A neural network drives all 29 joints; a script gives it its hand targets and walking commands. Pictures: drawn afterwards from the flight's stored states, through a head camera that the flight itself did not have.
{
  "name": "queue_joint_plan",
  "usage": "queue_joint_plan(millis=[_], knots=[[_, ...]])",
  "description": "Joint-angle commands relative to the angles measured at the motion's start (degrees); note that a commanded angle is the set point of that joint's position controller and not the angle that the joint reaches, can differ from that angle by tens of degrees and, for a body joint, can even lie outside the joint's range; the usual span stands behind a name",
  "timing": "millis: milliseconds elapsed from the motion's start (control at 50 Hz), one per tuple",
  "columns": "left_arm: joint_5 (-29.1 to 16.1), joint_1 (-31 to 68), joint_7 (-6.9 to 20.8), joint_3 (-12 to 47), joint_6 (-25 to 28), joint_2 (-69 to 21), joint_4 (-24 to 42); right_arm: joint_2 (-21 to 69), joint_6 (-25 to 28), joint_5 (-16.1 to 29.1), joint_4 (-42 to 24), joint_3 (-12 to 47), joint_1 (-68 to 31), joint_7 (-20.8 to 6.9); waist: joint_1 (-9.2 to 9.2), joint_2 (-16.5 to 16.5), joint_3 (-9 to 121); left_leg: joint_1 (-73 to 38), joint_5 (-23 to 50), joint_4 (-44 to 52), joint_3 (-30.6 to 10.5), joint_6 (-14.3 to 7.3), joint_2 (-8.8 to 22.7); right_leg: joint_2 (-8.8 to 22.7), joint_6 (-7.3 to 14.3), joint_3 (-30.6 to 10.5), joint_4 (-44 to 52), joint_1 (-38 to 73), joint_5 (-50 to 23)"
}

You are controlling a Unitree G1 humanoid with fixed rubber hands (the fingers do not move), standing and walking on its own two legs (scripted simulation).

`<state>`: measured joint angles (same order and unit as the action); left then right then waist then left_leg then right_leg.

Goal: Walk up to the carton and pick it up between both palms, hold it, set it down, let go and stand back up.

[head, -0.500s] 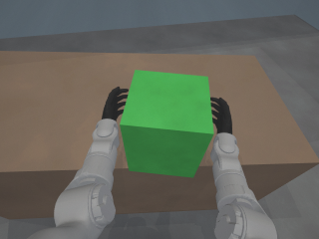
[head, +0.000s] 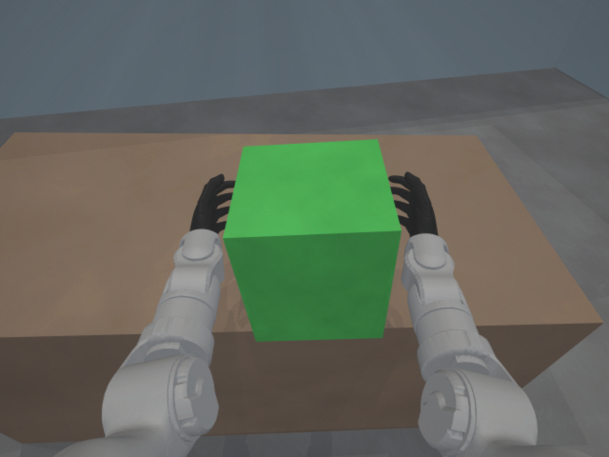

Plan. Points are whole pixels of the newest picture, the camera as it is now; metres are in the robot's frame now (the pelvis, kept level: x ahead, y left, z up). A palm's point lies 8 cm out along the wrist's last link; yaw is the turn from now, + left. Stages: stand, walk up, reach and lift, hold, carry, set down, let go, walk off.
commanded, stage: reach and lift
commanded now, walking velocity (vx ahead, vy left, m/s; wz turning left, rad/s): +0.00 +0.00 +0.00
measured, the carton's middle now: (314, 244) +0.43 -0.03 +0.04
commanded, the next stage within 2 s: hold in 1.84 s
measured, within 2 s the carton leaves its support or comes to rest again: neither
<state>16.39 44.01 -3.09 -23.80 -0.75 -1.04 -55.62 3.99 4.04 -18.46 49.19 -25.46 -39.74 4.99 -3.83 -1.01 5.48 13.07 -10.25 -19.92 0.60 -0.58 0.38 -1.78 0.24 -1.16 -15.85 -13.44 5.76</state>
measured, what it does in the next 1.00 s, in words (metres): stands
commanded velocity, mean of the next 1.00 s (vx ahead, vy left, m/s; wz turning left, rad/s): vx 0.00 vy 0.00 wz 0.00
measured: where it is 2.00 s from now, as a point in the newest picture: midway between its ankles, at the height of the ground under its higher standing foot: outside the picture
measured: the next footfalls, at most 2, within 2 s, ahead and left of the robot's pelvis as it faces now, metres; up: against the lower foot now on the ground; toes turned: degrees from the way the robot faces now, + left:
none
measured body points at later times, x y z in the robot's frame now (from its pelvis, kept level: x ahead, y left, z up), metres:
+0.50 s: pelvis -0.01 +0.00 +0.00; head -0.04 +0.02 +0.45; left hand +0.40 +0.15 +0.14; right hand +0.38 -0.16 +0.15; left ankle +0.00 +0.11 -0.75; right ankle +0.02 -0.11 -0.75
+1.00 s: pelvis -0.02 +0.00 +0.00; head -0.06 +0.01 +0.45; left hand +0.38 +0.15 +0.18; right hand +0.38 -0.15 +0.19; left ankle +0.00 +0.11 -0.75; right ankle +0.02 -0.11 -0.75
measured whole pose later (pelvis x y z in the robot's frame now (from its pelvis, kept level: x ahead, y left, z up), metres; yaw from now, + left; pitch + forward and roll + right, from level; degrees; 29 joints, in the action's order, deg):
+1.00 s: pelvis -0.02 +0.00 +0.00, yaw +0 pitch -4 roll -1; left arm 15.8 40.6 -1.6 -21.0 -31.4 -1.8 -24.6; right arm -0.3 -13.7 -2.3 41.1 -10.2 -45.1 7.1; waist -3.4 -1.0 2.6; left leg 5.8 -9.6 -19.3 0.6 -0.6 0.3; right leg -1.7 0.4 -1.0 -15.7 -6.4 5.5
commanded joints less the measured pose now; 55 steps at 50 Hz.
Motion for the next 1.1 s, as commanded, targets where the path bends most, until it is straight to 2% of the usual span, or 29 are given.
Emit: queue_joint_plan(millis=[0,40,80,100,120,220,240,260,340,360,380,440,520,540,560,600,620,660,700,740,760,780,840,900,920,960,980,1060,1080], knots=[[-4.2,39.8,6.9,19.5,-0.1,-30.2,13.9,30.5,2.2,9.9,-4.9,27.2,-36.4,-9.9,2.74,3.4,26.8,-7.9,14.6,3.5,3.5,3.9,-1.4,0.6,-1.7,4.0,-3.0,26.2,-16.7],[-4.9,37.7,7.1,20.5,-1.5,-30.6,15.5,30.6,2.0,12.9,-7.5,29.6,-36.9,-9.3,3.68,2.2,28.9,-8.7,16.9,2.6,3.5,3.8,-1.6,0.4,-1.7,3.6,-2.9,26.8,-18.9],[-5.4,36.3,7.1,22.0,-3.4,-31.1,17.3,29.3,1.1,14.3,-6.1,30.1,-34.8,-9.0,2.42,3.4,26.7,-10.2,19.0,2.4,2.9,4.5,-1.7,0.1,-1.5,4.0,-2.8,26.7,-19.0],[-6.6,35.4,7.6,22.7,-4.0,-32.2,18.6,29.5,1.3,16.0,-9.8,32.2,-36.9,-8.8,3.54,1.6,28.9,-10.5,20.9,1.7,3.1,4.1,-1.9,0.1,-1.7,3.7,-2.8,27.7,-20.8],[-5.8,36.1,7.8,21.4,-5.1,-31.0,18.0,28.9,0.2,16.2,-7.0,31.0,-36.1,-8.6,3.12,1.9,25.1,-9.9,18.9,1.8,3.1,4.2,-2.1,0.0,-1.6,3.7,-2.3,26.9,-18.8],[-4.9,33.2,8.6,23.4,-10.3,-31.4,21.9,27.4,-1.7,19.3,-10.8,32.7,-37.7,-8.0,3.96,1.2,21.3,-11.7,17.7,3.0,2.5,3.9,-1.9,-0.5,-1.1,3.9,-1.4,26.1,-14.9],[-5.4,33.8,8.7,23.3,-10.9,-31.3,25.0,27.6,-1.8,20.4,-12.2,33.6,-37.8,-8.0,4.30,0.9,23.6,-12.6,19.6,2.4,2.7,3.8,-1.9,-0.5,-1.1,3.8,-1.8,27.3,-17.4],[-5.9,33.9,8.8,24.1,-11.5,-30.7,24.9,27.2,-2.4,20.0,-11.6,33.5,-36.9,-7.7,3.28,1.4,23.3,-11.7,18.4,2.5,2.4,3.9,-2.3,-0.2,-1.3,3.7,-1.6,27.5,-17.7],[-6.3,32.2,9.1,24.6,-14.7,-30.9,26.8,27.0,-3.5,21.7,-17.4,35.3,-40.5,-7.2,3.75,-1.2,22.4,-11.3,16.4,2.8,2.3,3.0,-2.6,-0.5,-1.6,3.7,-1.4,27.0,-15.9],[-7.5,32.6,8.8,27.5,-14.7,-32.9,31.9,27.7,-3.2,22.6,-20.5,36.9,-39.8,-6.9,3.07,0.4,27.0,-13.9,21.4,1.3,2.1,4.1,-2.5,-0.9,-1.4,4.1,-2.4,28.4,-20.4],[-6.5,32.2,9.0,25.6,-15.7,-31.3,28.8,27.0,-4.1,22.2,-17.1,35.9,-40.1,-6.7,3.28,0.2,22.8,-12.5,17.5,2.0,2.1,3.6,-2.7,-0.5,-1.4,3.9,-1.6,27.7,-16.2],[-7.2,35.5,8.9,27.9,-16.7,-32.7,32.1,27.2,-4.8,22.6,-17.7,34.8,-41.5,-6.9,2.39,1.8,23.3,-12.9,15.9,2.3,1.5,4.1,-2.1,-1.1,-1.1,4.2,-1.6,24.9,-12.5],[-5.5,34.3,9.8,24.7,-20.4,-30.8,31.0,25.6,-7.0,21.8,-14.2,32.3,-40.6,-7.5,2.61,0.3,16.1,-12.0,9.2,4.0,1.8,2.6,-2.1,-0.7,-0.7,4.7,-0.2,21.8,-4.1],[-4.9,32.8,10.1,23.7,-21.2,-30.6,29.8,25.2,-7.1,21.9,-16.7,32.9,-41.8,-7.2,3.13,-1.3,16.1,-10.7,8.1,4.3,2.1,1.7,-2.3,-0.4,-1.0,4.4,0.0,22.7,-4.0],[-5.0,33.3,10.3,23.5,-21.8,-29.9,30.3,24.7,-7.5,21.6,-15.0,32.0,-42.2,-7.3,3.00,-0.6,16.1,-10.9,7.4,4.4,1.8,1.8,-2.3,-0.3,-0.9,4.4,0.1,22.4,-2.8],[-4.4,33.7,10.5,22.6,-23.0,-29.8,31.6,25.5,-8.3,22.5,-15.2,32.7,-42.0,-7.4,3.11,-0.3,16.7,-10.3,6.5,4.7,1.8,1.2,-2.4,0.1,-1.0,4.1,-0.2,23.4,-3.1],[-3.4,32.3,10.7,21.0,-23.7,-28.8,29.7,25.4,-8.8,22.6,-15.7,33.1,-42.4,-7.3,4.03,-2.0,14.1,-9.9,5.4,5.0,2.1,0.8,-2.4,0.0,-1.1,4.1,0.3,23.1,-1.7],[-4.9,35.3,10.1,23.1,-24.0,-30.9,33.6,26.6,-8.5,23.5,-20.3,34.1,-46.4,-7.3,3.77,-1.1,20.5,-11.1,7.8,4.1,1.8,1.1,-2.5,-0.4,-1.1,4.5,-0.4,23.5,-3.2],[-7.6,37.5,9.5,27.0,-23.9,-32.0,38.4,27.9,-8.4,25.9,-23.9,37.6,-47.8,-6.9,3.54,-0.4,26.6,-12.2,13.7,2.5,1.4,1.6,-2.6,-0.7,-1.0,4.4,-1.7,27.0,-10.5],[-7.5,38.4,9.4,26.6,-24.1,-31.5,39.4,28.5,-9.6,26.0,-21.7,37.8,-46.0,-6.6,2.51,-0.4,25.1,-12.9,14.9,2.2,1.1,1.9,-3.0,-0.6,-1.5,4.3,-1.8,27.4,-12.0],[-6.4,38.2,9.3,25.7,-24.5,-30.5,39.7,28.5,-10.1,26.1,-22.0,38.4,-46.0,-6.5,3.63,-0.4,25.0,-12.6,13.8,2.1,1.4,1.6,-3.0,-0.3,-1.5,4.0,-1.9,27.1,-11.8],[-7.2,35.7,9.2,27.2,-25.3,-31.1,39.8,28.0,-10.2,27.2,-23.2,39.0,-45.7,-6.5,2.83,0.3,24.8,-12.3,14.8,2.0,0.8,2.0,-2.8,-0.5,-1.5,4.0,-1.8,27.6,-12.6],[-3.6,32.1,10.5,21.8,-28.3,-28.1,34.3,26.0,-12.2,25.7,-19.9,37.2,-44.8,-6.2,3.79,-2.5,15.9,-10.3,8.0,4.3,1.2,0.3,-3.0,0.3,-1.8,3.8,-0.1,25.3,-5.6],[-3.9,36.2,11.0,22.7,-29.4,-28.9,36.5,26.1,-13.3,25.9,-19.2,35.2,-46.4,-6.0,2.21,-1.9,15.6,-10.7,6.2,5.0,1.1,0.3,-2.6,-0.1,-1.4,4.2,0.5,24.0,-2.5],[-5.2,37.3,10.8,23.8,-29.4,-29.1,39.9,26.6,-13.1,27.3,-21.1,36.9,-47.4,-6.0,2.79,-2.1,19.1,-11.0,8.0,4.4,1.1,0.2,-2.5,-0.1,-1.3,4.3,-0.3,25.1,-4.2],[-6.4,38.0,10.6,25.9,-29.6,-30.1,39.4,26.2,-13.5,28.2,-21.9,37.4,-49.0,-5.4,1.60,-1.1,20.7,-12.8,11.6,3.4,0.4,1.1,-2.3,-0.6,-1.3,4.7,-0.7,25.2,-7.3],[-7.3,38.3,10.2,27.6,-29.5,-30.7,43.4,27.0,-13.5,29.2,-24.7,39.5,-48.2,-5.3,1.69,-0.4,24.5,-13.8,15.7,2.3,0.4,1.5,-2.6,-0.5,-1.4,4.6,-1.4,27.1,-12.3],[-6.5,37.0,10.6,26.0,-30.9,-29.2,40.0,26.6,-15.1,28.7,-22.0,37.7,-47.6,-4.4,0.83,-1.4,17.9,-12.2,12.4,3.2,0.0,1.4,-2.3,-0.6,-1.5,4.3,-0.1,25.8,-8.9],[-6.4,38.6,10.7,25.9,-31.3,-29.8,39.6,25.4,-15.5,27.8,-19.5,35.5,-47.9,-4.8,-0.38,0.7,16.2,-12.4,11.1,3.6,-0.1,1.8,-1.9,-0.8,-1.0,4.6,-0.2,23.4,-6.1]])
